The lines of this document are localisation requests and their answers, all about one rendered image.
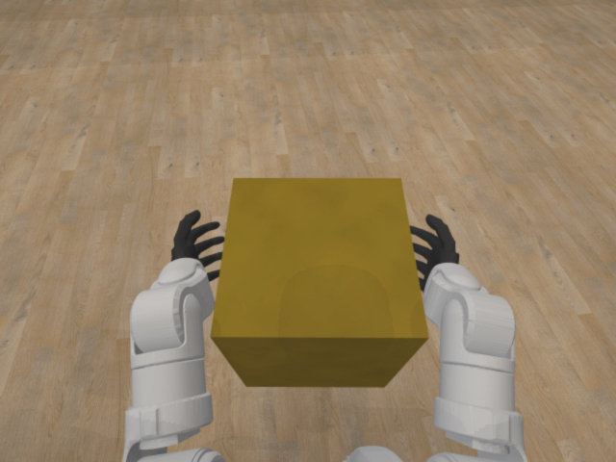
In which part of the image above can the robot right hand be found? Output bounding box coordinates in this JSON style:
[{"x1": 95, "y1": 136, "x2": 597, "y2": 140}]
[{"x1": 409, "y1": 215, "x2": 459, "y2": 292}]

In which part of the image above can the robot left hand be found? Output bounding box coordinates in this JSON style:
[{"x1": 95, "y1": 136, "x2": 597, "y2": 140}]
[{"x1": 171, "y1": 210, "x2": 224, "y2": 282}]

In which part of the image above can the left robot forearm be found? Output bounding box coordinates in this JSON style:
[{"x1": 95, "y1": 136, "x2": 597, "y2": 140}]
[{"x1": 122, "y1": 258, "x2": 215, "y2": 462}]

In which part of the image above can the right robot forearm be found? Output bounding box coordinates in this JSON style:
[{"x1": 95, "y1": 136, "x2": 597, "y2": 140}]
[{"x1": 423, "y1": 263, "x2": 527, "y2": 462}]

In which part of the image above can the carton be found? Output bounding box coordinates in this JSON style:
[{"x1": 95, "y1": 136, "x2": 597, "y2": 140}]
[{"x1": 210, "y1": 178, "x2": 429, "y2": 388}]

